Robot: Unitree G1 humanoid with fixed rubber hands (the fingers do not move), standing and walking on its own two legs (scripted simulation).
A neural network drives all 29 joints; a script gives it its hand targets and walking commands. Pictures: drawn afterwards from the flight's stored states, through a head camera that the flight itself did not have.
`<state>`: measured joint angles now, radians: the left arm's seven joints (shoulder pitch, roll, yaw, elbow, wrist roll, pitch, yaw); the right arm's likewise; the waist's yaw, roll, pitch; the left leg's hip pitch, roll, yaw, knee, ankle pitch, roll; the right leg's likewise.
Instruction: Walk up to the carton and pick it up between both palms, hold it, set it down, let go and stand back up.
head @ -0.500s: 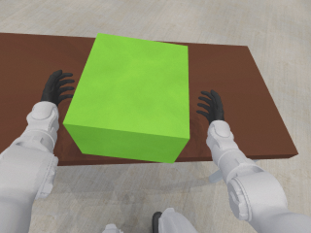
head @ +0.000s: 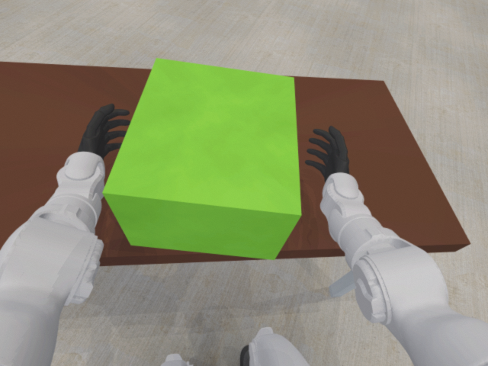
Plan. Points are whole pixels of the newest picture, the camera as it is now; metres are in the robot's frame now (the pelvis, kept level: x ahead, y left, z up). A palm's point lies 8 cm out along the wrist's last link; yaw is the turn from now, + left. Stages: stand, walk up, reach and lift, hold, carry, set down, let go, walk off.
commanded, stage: reach and lift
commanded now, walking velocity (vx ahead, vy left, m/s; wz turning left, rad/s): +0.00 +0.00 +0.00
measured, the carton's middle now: (215, 158) +0.48 -0.01 +0.01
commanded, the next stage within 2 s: none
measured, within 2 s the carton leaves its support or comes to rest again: neither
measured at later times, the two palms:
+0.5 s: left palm (106, 160) +0.47 +0.17 +0.05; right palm (318, 177) +0.40 -0.19 +0.04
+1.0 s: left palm (108, 157) +0.47 +0.17 +0.05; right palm (317, 177) +0.40 -0.19 +0.04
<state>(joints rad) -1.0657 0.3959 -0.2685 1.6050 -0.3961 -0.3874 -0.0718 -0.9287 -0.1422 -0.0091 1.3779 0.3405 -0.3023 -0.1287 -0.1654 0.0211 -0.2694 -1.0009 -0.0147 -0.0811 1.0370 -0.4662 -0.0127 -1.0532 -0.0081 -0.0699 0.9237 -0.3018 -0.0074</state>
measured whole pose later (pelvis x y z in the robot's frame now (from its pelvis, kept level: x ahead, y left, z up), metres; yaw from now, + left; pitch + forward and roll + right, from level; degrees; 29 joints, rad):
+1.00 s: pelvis +0.00 +0.02 +0.01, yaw -2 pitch +26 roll -4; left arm -1.03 0.30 -0.13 1.54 -0.26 -0.44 -0.02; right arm -0.94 -0.09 -0.19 1.42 0.16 -0.41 -0.13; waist -0.13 0.06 -0.24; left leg -1.00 -0.01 -0.06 0.99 -0.43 0.01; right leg -1.03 0.00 -0.05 0.81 -0.23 0.02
